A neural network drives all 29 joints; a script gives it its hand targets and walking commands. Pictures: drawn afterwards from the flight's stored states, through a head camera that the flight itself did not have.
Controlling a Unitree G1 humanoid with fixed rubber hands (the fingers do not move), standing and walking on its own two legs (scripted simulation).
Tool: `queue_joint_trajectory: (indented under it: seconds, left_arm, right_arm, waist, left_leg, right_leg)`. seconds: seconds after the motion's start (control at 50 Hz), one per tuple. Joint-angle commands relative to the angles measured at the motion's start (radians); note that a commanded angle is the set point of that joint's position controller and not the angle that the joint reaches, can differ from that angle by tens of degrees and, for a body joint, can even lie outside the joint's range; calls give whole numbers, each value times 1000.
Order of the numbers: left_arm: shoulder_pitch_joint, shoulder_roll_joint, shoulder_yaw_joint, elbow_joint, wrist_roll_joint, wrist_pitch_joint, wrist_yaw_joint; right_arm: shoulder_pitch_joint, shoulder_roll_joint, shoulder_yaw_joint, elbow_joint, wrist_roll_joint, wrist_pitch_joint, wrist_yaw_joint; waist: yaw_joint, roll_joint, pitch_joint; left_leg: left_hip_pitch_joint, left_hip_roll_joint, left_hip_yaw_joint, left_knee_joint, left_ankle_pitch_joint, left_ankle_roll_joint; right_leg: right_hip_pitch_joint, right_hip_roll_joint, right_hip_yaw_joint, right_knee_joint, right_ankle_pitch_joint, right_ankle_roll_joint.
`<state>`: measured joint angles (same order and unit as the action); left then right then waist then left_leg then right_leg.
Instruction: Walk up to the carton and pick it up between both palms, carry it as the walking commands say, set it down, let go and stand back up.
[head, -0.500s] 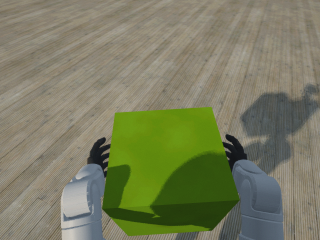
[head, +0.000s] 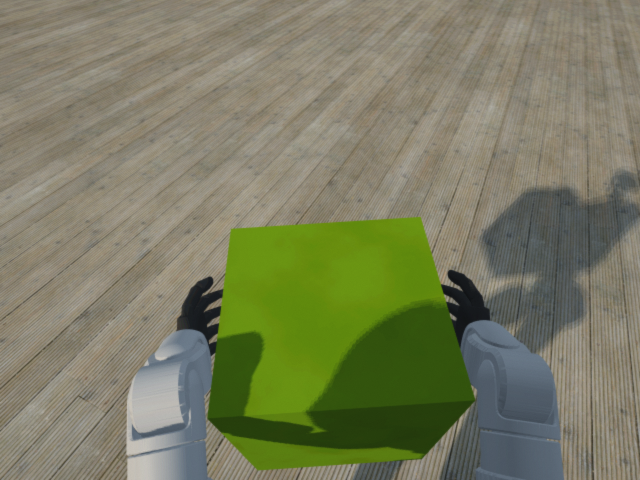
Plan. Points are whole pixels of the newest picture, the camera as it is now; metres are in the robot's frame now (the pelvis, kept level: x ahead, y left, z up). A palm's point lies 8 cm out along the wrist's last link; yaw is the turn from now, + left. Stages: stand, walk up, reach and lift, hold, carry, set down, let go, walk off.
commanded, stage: carry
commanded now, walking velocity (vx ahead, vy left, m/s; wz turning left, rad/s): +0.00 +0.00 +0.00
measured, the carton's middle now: (333, 352) +0.28 +0.00 +0.00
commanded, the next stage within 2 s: none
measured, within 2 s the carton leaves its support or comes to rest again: neither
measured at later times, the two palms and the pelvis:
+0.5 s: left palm (190, 342) +0.26 +0.17 +0.06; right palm (463, 332) +0.27 -0.16 +0.07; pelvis +0.00 +0.00 +0.00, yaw +0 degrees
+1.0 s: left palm (187, 345) +0.26 +0.18 +0.06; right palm (460, 335) +0.27 -0.15 +0.07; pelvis +0.00 +0.01 +0.00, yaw +0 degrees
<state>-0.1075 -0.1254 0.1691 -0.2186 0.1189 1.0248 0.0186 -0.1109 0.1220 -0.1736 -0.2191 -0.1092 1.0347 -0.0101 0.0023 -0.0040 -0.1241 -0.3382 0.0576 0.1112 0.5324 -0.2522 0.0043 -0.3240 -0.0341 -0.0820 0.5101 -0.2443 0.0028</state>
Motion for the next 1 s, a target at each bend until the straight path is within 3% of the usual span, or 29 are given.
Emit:
queue_joint_trajectory:
  seconds: [0.0, 0.98]
  left_arm:
    - [-406, -715, -669, -37, -271, 2, -182]
    - [-396, -677, -625, 16, -227, -89, -173]
  right_arm:
    - [-427, 704, 654, -48, 269, -7, 190]
    - [-408, 669, 613, 12, 223, -94, 182]
  waist:
    - [0, 9, -173]
    - [2, 13, -173]
  left_leg:
    - [86, 94, -89, -78, 139, 13]
    - [69, 91, -105, -74, 134, 29]
  right_leg:
    - [57, -95, 76, -69, 162, -28]
    - [50, -92, 76, -56, 133, -22]
